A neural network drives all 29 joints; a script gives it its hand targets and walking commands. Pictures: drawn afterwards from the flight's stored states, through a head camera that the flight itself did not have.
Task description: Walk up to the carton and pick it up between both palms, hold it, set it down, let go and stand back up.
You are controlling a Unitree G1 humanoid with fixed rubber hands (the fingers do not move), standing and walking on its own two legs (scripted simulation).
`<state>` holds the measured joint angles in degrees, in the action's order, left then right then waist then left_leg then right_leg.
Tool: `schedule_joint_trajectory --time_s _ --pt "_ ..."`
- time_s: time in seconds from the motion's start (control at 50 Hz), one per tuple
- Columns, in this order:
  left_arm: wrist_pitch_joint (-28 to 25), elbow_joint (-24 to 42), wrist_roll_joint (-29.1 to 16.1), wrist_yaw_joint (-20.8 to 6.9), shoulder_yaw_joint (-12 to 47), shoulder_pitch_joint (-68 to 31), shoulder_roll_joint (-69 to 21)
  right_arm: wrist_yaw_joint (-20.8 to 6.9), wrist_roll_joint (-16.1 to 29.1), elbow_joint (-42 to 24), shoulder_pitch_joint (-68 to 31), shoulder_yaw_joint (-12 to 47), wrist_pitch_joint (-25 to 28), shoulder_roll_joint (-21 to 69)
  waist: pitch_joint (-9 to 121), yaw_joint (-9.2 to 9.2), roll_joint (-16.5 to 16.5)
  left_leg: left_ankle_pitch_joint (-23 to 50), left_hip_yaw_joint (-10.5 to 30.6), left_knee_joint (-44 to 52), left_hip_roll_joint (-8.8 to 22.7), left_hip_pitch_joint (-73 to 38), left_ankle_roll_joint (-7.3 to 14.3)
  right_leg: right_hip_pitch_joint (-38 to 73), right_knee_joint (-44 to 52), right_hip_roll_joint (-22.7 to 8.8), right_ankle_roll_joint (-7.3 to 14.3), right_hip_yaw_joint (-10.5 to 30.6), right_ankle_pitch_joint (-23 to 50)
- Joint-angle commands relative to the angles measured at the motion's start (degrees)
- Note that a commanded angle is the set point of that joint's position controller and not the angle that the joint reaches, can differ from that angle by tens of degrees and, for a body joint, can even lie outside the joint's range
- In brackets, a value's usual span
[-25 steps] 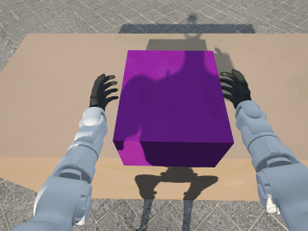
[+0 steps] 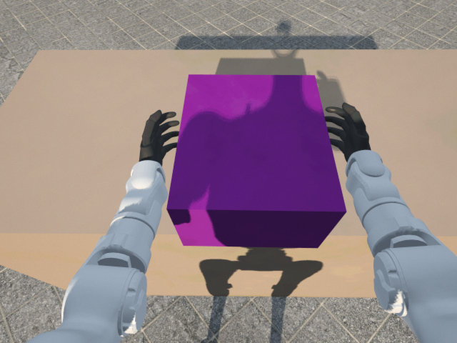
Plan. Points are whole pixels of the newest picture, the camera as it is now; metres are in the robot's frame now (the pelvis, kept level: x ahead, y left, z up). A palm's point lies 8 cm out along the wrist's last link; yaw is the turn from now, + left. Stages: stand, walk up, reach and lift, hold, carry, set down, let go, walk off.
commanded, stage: reach and lift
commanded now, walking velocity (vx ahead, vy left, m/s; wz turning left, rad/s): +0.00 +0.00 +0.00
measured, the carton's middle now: (250, 158) +0.47 +0.00 +0.01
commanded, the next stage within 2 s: none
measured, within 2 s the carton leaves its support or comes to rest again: leaves its support in 1.34 s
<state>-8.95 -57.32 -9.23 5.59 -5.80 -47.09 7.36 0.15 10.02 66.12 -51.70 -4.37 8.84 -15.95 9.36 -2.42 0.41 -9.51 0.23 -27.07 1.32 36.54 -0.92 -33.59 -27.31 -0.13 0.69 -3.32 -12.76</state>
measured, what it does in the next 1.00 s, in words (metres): stands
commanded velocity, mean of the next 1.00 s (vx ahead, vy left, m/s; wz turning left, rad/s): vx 0.00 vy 0.00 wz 0.00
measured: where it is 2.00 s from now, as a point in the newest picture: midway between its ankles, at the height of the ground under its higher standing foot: outside the picture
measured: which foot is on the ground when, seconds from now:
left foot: down 0.00-1.00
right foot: down 0.00-1.00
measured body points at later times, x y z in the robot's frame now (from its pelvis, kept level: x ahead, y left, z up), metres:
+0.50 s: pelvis -0.01 +0.01 +0.00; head +0.08 +0.01 +0.44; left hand +0.44 +0.18 +0.07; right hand +0.46 -0.18 +0.08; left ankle +0.02 +0.13 -0.73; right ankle -0.01 -0.11 -0.73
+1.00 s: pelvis -0.02 +0.01 +0.00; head +0.07 +0.01 +0.45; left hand +0.42 +0.18 +0.07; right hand +0.44 -0.18 +0.08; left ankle +0.02 +0.13 -0.73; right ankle -0.01 -0.11 -0.73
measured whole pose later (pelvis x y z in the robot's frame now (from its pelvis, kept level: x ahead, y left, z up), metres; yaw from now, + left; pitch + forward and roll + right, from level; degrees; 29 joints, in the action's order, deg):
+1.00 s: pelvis -0.02 +0.01 +0.00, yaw +0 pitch +20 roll -1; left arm -17.0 -61.1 1.2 3.4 -16.2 -47.1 2.8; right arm 1.3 -8.2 67.0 -48.6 -18.3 20.3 -12.3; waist 10.3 -3.4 0.4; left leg -5.4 -0.1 -22.4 1.3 36.6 -0.8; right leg -33.3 -21.7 -0.1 0.7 -3.3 -7.9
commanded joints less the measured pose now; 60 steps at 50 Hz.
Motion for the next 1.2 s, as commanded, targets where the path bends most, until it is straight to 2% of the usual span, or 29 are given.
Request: schedule_joint_trajectory --time_s 0.0,0.08,0.12,0.2,0.36,0.44,0.5,0.66,0.76,0.98,1.08,1.18 --pt "-5.82 4.25 11.17 -2.09 -3.33 -32.71 -6.83 -2.94 -7.72 -7.07 -28.78 -4.05 4.9 11.22 46.8 -1.76 -0.37 26.77 -4.73 -2.38 0.24 -24.4 -2.57 12.75 3.93 1.58 -1.34 0.83 27.91" --pt "-5.77 2.7 16.64 -6.46 -2.03 -33.62 -21.55 -6.59 -16.2 -7.61 -29.35 -4.73 6.68 28.28 45.46 -1.63 0.44 26.52 -5.78 -0.7 -0.16 -25.66 -2.63 16.95 4.13 0.9 -1.56 0.39 31.81" --pt "-6.56 1.38 17.72 -8.41 0.04 -32.78 -28.16 -8.37 -20.06 -7.46 -28.94 -3.95 8.62 35.47 45.43 -1.29 1.06 27.16 -6.17 -0.1 -0.22 -26.43 -2.71 19.88 3.78 0.58 -1.77 0.08 35.84" --pt "-8.33 1.49 17.87 -8.68 0.38 -31.32 -29.99 -8.98 -22.47 -6.74 -28.84 -3.88 12.59 36.24 47.21 -1.63 1.58 30.08 -6.11 -0.15 0.02 -27.21 -2.89 23.92 2.93 0.61 -1.77 -0.09 41.8" --pt "-11.81 1.72 18.33 -8.26 0.25 -32.45 -31.95 -8.72 -24.1 -5.81 -30.22 -2.99 18.38 37.77 50.21 -1.59 2.84 31.4 -6.45 0.24 0.41 -26.44 -2.86 25.7 2.69 0.69 -1.99 -0.24 45.45" --pt "-12.98 2.06 18.55 -8.46 0.05 -33.17 -32.22 -8.51 -25.26 -5.85 -30.78 -2.35 20.2 37.66 50.38 -1.61 3.85 30.18 -6.82 1.12 0.48 -26.04 -2.52 26.4 3.01 0.56 -2.24 -0.33 45.33" --pt "-12.98 0.31 18.66 -8.83 -0.17 -32.0 -32.15 -8.33 -25.81 -4.03 -29.23 -1.77 20.29 37.54 48.1 -1.68 4.61 27.21 -7.1 2.41 0.53 -25.77 -2.08 26.24 3.96 0.49 -2.27 -0.4 42.17" --pt "-12.39 1.01 17.22 -8.59 1.68 -35.37 -32.15 -8.12 -25.85 -1.72 -28.52 -0.89 19.04 37.59 47.63 -1.31 4.25 21.83 -7.01 3.89 0.75 -28.02 -1.77 22.33 6.1 0.93 -1.82 -0.98 32.05" --pt "-11.61 2.65 15.39 -8.16 3.69 -37.03 -32.46 -8.07 -25.02 -1.81 -28.69 0.19 17.77 37.83 48.91 -1.02 3.56 20.84 -6.44 3.8 0.7 -29.65 -1.9 20.44 6.46 1.29 -1.52 -0.99 29.36" --pt "-9.84 7.61 10.0 -7.18 10.7 -36.11 -35.28 -8.03 -18.82 -6.52 -29.0 7.88 14.82 39.97 55.12 -0.49 2.27 28.82 -4.24 1.09 0.06 -33.03 -2.38 21.68 5.19 2.73 -1.64 -0.15 35.3" --pt "-9.44 11.62 7.13 -6.75 14.79 -35.97 -37.08 -7.98 -15.33 -11.92 -30.08 12.07 13.6 41.18 58.57 0.04 2.04 32.81 -3.0 -0.56 -0.3 -33.99 -2.72 22.34 4.37 3.54 -1.97 0.14 37.87" --pt "-9.54 15.35 3.97 -6.46 18.46 -37.39 -38.45 -8.14 -12.6 -16.95 -31.47 15.53 12.52 42.68 60.66 0.3 1.96 33.02 -2.25 -1.32 -0.71 -33.64 -2.84 22.27 3.98 4.13 -2.23 0.6 36.75"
